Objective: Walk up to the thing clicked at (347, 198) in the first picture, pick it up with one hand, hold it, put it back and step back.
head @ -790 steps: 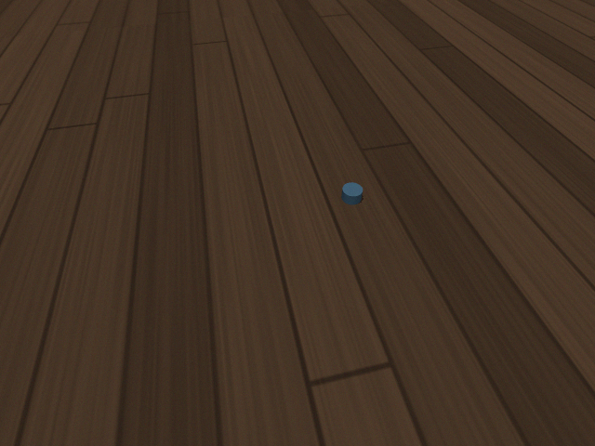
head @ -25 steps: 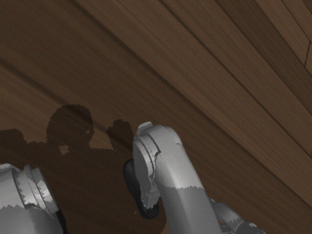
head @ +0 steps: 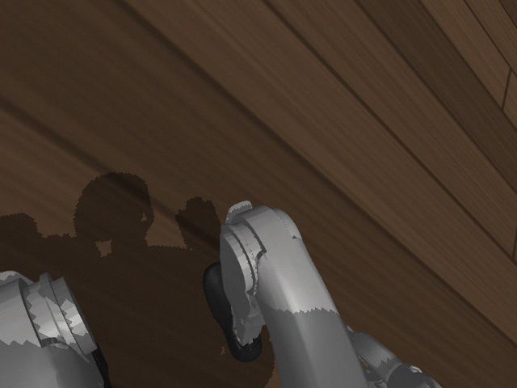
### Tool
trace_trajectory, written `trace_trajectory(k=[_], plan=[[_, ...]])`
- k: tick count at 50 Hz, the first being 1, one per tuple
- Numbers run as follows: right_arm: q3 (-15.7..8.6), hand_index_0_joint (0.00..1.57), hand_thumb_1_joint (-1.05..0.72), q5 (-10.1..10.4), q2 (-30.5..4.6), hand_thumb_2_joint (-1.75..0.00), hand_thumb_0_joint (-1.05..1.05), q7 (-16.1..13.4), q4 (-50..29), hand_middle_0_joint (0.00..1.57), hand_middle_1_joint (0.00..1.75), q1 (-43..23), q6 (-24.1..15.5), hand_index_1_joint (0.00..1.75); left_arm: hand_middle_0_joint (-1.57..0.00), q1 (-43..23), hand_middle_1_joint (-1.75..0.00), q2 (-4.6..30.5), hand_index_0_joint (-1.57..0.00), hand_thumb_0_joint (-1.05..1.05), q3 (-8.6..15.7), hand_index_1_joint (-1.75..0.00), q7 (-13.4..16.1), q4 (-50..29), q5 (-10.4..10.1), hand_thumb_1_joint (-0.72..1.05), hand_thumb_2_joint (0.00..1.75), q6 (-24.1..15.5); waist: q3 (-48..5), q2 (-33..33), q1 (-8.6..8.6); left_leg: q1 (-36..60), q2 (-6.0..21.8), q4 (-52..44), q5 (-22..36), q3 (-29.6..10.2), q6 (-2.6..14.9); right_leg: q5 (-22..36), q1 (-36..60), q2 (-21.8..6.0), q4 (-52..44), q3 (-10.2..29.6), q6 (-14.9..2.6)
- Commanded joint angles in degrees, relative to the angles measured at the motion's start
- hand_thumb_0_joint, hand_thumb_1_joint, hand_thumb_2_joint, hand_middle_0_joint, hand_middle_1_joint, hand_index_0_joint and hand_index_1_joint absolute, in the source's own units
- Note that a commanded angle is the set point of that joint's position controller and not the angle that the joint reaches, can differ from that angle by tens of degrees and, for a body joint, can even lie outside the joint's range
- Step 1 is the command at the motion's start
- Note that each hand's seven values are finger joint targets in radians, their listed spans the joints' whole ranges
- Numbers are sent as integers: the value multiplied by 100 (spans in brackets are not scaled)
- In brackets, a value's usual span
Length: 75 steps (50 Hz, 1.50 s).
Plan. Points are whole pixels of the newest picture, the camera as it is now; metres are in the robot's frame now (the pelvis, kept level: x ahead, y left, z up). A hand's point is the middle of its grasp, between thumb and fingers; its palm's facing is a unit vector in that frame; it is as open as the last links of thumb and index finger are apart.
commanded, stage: close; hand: left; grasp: from above
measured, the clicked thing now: out of the picture +0.44 +0.36 -0.27
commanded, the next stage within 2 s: settle in 0.52 s
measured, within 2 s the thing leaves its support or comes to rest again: leaves its support in 0.92 s
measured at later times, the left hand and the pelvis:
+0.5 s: hand out of the picture +0.43 +0.35 -0.24, palm faces -0.42 -0.18 -0.89, open 11.4 cm; pelvis +0.00 +0.00 +0.00, yaw +0 degrees
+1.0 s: hand out of the picture +0.43 +0.36 -0.23, palm faces -0.40 -0.17 -0.90, open 11.4 cm; pelvis +0.00 +0.00 +0.00, yaw +0 degrees
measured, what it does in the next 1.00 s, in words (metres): stands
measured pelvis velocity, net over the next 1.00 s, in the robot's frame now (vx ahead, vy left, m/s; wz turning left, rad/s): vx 0.00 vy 0.00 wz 0.01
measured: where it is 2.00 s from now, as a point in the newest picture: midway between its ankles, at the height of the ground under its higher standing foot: (174, 361)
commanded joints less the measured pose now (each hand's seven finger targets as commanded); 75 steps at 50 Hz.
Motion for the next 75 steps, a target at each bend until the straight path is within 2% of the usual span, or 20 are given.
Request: trace_trajectory(k=[1, 5, 6, 9, 19, 26, 28, 33, 40, 42, 46, 47, 50, 51, 52, 61, 64, 65, 67, 75], plan=[[-528, 20, -89, 45, -1883, -90, 0, -83, 79, 20, 30, 939, 32, 30, -46, -1130, -85, 1224, -50, 0, 64, -81, 217, -325, -138, 6, 68, 71, -3511, 2937, -275, 2726, 136, -1389, 993, 789, 141, 1493, 1789, 191, -1234, -722, -459], [-543, 20, -89, 93, -1902, -90, 0, -83, 48, 20, 30, 924, 9, 30, -52, -1223, -82, 1303, -55, 0, 21, -79, 122, -532, -148, 12, 71, 54, -3592, 3013, -205, 2821, 140, -1400, 1114, 768, 120, 1553, 1793, 180, -1174, -712, -477], [-513, 20, -89, 52, -1920, -90, 0, -84, 109, 20, 30, 1031, 46, 30, -53, -1230, -82, 1425, -56, 0, 164, -79, 159, -639, -151, 14, 70, 25, -3785, 3065, -202, 2854, 142, -1413, 1238, 756, 122, 1671, 1977, 191, -1210, -732, -461], [-520, 20, -89, 38, -1888, -90, 0, -98, 72, 20, 30, 978, 74, 30, -57, -1057, -83, 1177, -60, 0, 31, -80, 123, -384, -160, 19, 72, 21, -3555, 2893, -264, 2737, 145, -1371, 1153, 785, 141, 1660, 1917, 213, -1235, -709, -446], [-466, 20, -89, 0, -1904, -90, 0, -142, 21, 20, 30, 984, 143, 30, -71, -1217, -81, 1333, -74, 0, 44, -78, 101, -589, -172, 38, 71, -47, -3577, 2921, -222, 2624, 129, -1427, 878, 754, 144, 1370, 1837, 194, -1249, -711, -462], [-442, 20, -89, -8, -1825, -90, 0, -120, 60, 20, 30, 1046, 144, 30, -77, -1043, -79, 1170, -79, 0, -8, -76, 96, -323, -125, 43, 74, 5, -3380, 2873, -287, 2627, 124, -1410, 981, 770, 143, 1479, 1789, 212, -1247, -714, -455], [-421, 20, -89, 29, -1865, -90, 0, -135, 46, 20, 30, 993, 145, 30, -78, -1215, -81, 1348, -80, 0, 69, -79, 114, -495, -161, 45, 78, -18, -3494, 2956, -233, 2658, 131, -1442, 977, 726, 128, 1430, 1752, 184, -1210, -751, -470], [-435, 20, -91, 29, -1837, -90, 0, -130, 32, 20, 30, 944, 138, 30, -83, -1091, -85, 1171, -85, 0, -55, -83, 77, -357, -132, 44, 86, 20, -3372, 2917, -266, 2672, 129, -1483, 900, 722, 112, 1371, 1698, 198, -1189, -749, -479], [-532, 20, -91, 27, -1851, -90, 0, -135, 48, 20, 30, 1033, 183, 30, -85, -1170, -86, 1347, -88, 0, 154, -83, -16, -922, -170, 48, 85, 129, -4039, 3336, -62, 2996, 126, -1478, 1312, 762, 88, 1709, 1904, 195, -1131, -731, -500], [-582, 20, -91, 37, -1835, -90, 0, -118, 73, 20, 30, 1123, 199, 30, -85, -1263, -85, 1374, -88, 0, 195, -82, -54, -1118, -169, 48, 84, 129, -3925, 3381, -122, 2877, 108, -1469, 1257, 810, 107, 1690, 1878, 178, -1150, -685, -500], [-760, 20, -91, 153, -1783, -90, 0, -107, 64, 20, 30, 1083, 206, 30, -85, -1279, -83, 1346, -87, 0, 288, -82, -179, -1767, -189, 46, 86, 158, -4253, 3604, 77, 3079, 102, -1507, 1249, 846, 83, 1614, 1776, 162, -1139, -629, -544], [-775, 20, -91, 173, -1723, -90, 0, -93, 26, 20, 30, 1059, 202, 30, -85, -1391, -84, 1116, -87, 0, 152, -82, -216, -2022, -229, 47, 85, 147, -4302, 3697, 85, 3103, 70, -1541, 1292, 859, 65, 1647, 1681, 131, -1109, -650, -557], [-967, 20, -90, 256, -1715, -90, 0, -82, 125, 20, 30, 1154, 255, 30, -84, -1051, -84, 1081, -86, 0, 283, -81, -334, -2099, -211, 48, 84, 241, -4482, 3684, 236, 3141, 58, -1579, 1299, 904, 66, 1621, 1582, 125, -1109, -590, -567], [-1014, 20, -90, 277, -1691, -90, 0, -62, 108, 20, 30, 1183, 266, 30, -85, -1148, -84, 912, -88, 0, 173, -82, -399, -2258, -221, 49, 84, 267, -4495, 3771, 197, 3210, 45, -1615, 1369, 904, 51, 1667, 1503, 102, -1084, -594, -578], [-1056, 20, -90, 315, -1614, -90, 0, -44, 146, 20, 30, 1220, 288, 30, -84, -1160, -84, 782, -87, 0, 112, -81, -464, -2538, -244, 49, 82, 288, -4592, 3929, 302, 3266, 39, -1641, 1454, 958, 50, 1733, 1536, 106, -1109, -528, -589], [-1417, 20, -91, 705, -1440, -90, 0, -35, 153, 20, 30, 1480, 576, 30, -88, -1090, -87, 144, -91, 0, -144, -85, -1161, -2777, -536, 53, 85, 552, -4676, 3078, 439, 2745, -62, -1725, 1118, 1122, 191, 1403, 1530, 46, -1415, -244, -574], [-1501, 20, -91, 819, -1440, -90, 0, -94, 124, 20, 30, 1501, 680, 30, -91, -1118, -89, 179, -94, 0, -99, -86, -1347, -2947, -542, 57, 88, 546, -4762, 2973, 536, 2848, -98, -1822, 1162, 1151, 176, 1391, 1469, -10, -1429, -249, -602], [-1506, 20, -91, 839, -1394, -90, 0, -105, 122, 20, 30, 1554, 711, 30, -93, -1134, -90, 39, -95, 0, -164, -87, -1427, -2892, -555, 58, 90, 538, -4714, 2930, 460, 2843, -119, -1895, 1108, 1147, 183, 1352, 1496, -18, -1445, -247, -595], [-1550, 20, -91, 901, -1340, -90, 0, -162, 77, 20, 30, 1523, 797, 30, -95, -1282, -89, 201, -98, 0, -100, -87, -1541, -3068, -539, 60, 92, 493, -4842, 2815, 553, 2797, -119, -1883, 1014, 1168, 204, 1181, 1526, -7, -1521, -137, -607], [-1575, 20, -91, 932, -1253, -90, 0, -382, 46, 20, 30, 1653, 1031, 30, -93, -1371, -94, 297, -96, 0, 7, -91, -1769, -3214, -466, 61, 95, 354, -4999, 2630, 599, 2840, -186, -1936, 1185, 1322, 229, 1248, 1812, -56, -1737, -2, -599]])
